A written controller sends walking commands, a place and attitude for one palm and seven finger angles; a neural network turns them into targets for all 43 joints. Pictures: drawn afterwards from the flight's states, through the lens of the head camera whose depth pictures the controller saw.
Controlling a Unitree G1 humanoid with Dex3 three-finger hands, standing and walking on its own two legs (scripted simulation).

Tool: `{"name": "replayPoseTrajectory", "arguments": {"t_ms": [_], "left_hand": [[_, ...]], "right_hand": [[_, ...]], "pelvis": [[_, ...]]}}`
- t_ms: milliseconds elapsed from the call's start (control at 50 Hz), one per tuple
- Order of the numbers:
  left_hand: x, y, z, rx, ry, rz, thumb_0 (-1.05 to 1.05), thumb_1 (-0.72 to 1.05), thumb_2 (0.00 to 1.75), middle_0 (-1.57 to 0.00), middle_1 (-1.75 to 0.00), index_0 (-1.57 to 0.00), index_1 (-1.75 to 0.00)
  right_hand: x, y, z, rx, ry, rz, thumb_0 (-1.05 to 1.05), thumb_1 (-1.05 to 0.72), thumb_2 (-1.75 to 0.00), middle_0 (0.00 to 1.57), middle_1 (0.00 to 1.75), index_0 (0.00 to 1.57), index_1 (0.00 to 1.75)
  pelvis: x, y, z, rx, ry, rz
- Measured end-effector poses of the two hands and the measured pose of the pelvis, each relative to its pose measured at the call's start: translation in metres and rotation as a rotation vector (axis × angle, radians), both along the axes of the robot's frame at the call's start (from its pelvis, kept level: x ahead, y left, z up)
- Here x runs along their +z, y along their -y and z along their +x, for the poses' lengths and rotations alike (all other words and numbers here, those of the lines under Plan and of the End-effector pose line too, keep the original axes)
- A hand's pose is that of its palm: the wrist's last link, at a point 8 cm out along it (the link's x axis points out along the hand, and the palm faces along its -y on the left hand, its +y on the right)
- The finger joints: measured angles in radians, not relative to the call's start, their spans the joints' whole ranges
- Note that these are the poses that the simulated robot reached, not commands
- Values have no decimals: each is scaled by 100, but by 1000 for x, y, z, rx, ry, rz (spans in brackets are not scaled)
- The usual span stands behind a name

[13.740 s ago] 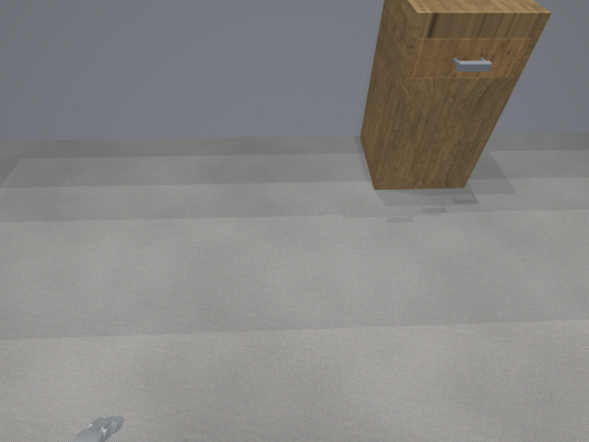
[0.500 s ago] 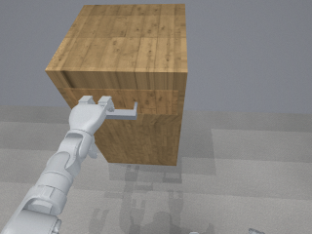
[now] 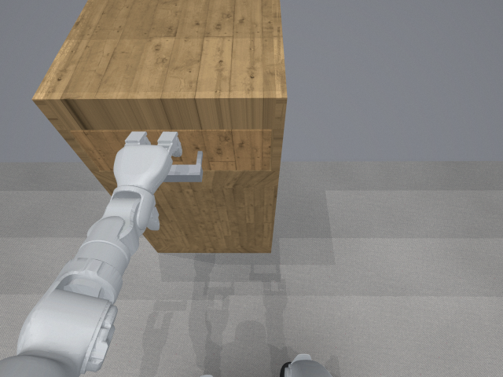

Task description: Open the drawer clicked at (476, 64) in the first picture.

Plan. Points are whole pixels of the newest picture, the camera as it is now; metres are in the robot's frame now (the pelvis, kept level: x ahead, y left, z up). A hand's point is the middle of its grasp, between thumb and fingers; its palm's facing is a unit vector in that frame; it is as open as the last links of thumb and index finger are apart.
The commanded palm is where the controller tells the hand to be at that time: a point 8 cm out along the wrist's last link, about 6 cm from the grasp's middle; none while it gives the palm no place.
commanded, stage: move the hooked fingers above the handle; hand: left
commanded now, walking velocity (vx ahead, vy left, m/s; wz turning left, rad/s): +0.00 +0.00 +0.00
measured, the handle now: (175, 164) +0.54 +0.16 -0.08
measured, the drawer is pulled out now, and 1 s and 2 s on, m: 0.00 0.00 0.00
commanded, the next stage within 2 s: none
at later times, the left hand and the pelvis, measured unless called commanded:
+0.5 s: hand (171, 167) +0.50 +0.15 -0.03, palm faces +0.00 -0.01 -1.00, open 13.8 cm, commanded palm +0.47 +0.18 +0.03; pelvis -0.01 +0.01 -0.03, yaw -1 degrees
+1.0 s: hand (166, 167) +0.50 +0.16 -0.03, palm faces +0.01 -0.06 -1.00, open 13.7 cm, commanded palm +0.48 +0.18 +0.03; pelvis +0.00 +0.02 -0.03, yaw -1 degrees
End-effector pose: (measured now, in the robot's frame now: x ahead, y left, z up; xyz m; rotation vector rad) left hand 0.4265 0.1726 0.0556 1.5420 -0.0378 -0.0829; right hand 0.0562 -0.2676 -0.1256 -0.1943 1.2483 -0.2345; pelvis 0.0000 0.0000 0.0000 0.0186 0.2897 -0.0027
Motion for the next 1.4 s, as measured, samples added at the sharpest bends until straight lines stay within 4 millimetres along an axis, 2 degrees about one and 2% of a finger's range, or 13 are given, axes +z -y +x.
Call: {"name": "replayPoseTrajectory", "arguments": {"t_ms": [160, 280, 360, 480, 620, 700, 840, 980, 1100, 1200, 1300, 1400], "left_hand": [[-10, -6, 23, 99, -11, 62, 0, -49, 30, -32, -120, -32, -120], [-22, 13, 37, 50, -89, 20, 0, -48, 30, -32, -120, -32, -120], [-24, 26, 48, -12, -51, -17, 0, -49, 30, -32, -120, -32, -120], [-28, 22, 52, 9, 35, 1, 0, -48, 30, -36, -124, -32, -120], [-35, -12, 42, 163, -46, 61, 0, -48, 30, -35, -123, -32, -120], [-27, -21, 40, 139, -96, 43, 0, -48, 30, -33, -121, -32, -120], [-25, -2, 47, -8, -73, -15, 0, -49, 30, -32, -121, -32, -120], [-34, 4, 54, -5, 32, -40, 0, -48, 30, -35, -124, -33, -120], [-39, -15, 52, 128, -11, 40, 0, -48, 30, -34, -123, -33, -121], [-31, -27, 50, 145, -88, 42, 0, -48, 30, -33, -122, -33, -120], [-23, -8, 46, 17, -108, -6, -1, -48, 30, -32, -121, -32, -120], [-28, 8, 47, -44, -42, -54, 0, -49, 30, -32, -120, -32, -120]], "right_hand": [[-12, 0, -27, -30, -65, 6, 1, -90, -90, 20, 30, 20, 30], [-12, -2, -51, -61, -109, -9, 1, -90, -90, 20, 30, 20, 30], [-15, -1, -67, -71, -140, -24, 1, -90, -90, 20, 30, 20, 30], [-25, -4, -82, -87, -188, -5, 1, -90, -90, 20, 30, 20, 30], [-27, -13, -74, -94, -176, 28, 1, -90, -90, 20, 30, 20, 30], [-19, -14, -62, -74, -145, 7, 1, -90, -90, 20, 30, 20, 30], [-9, -4, -46, -28, -105, -60, 1, -90, -90, 20, 30, 20, 30], [-17, -4, -47, -28, -130, -56, 1, -90, -90, 20, 30, 20, 30], [-25, -18, -51, -58, -159, 8, 1, -90, -90, 20, 30, 20, 30], [-21, -28, -52, -71, -162, 26, 1, -90, -90, 20, 30, 20, 30], [-15, -26, -52, -57, -158, 7, 1, -90, -90, 20, 30, 20, 30], [-14, -16, -49, -45, -147, -21, 1, -90, -90, 20, 30, 20, 30]], "pelvis": [[-9, -2, -6, 3, -53, -3], [-14, -4, -6, 1, -77, -5], [-21, -5, -6, -4, -104, -5], [-28, -8, -8, -20, -127, -4], [-23, -10, -10, -25, -109, -2], [-18, -10, -9, -9, -97, -9], [-23, -12, -4, 20, -109, -26], [-31, -17, -1, 4, -139, -27], [-27, -18, -2, -11, -124, -22], [-20, -18, 0, -6, -108, -22], [-17, -17, 6, 7, -92, -28], [-22, -16, 6, 5, -105, -29]]}}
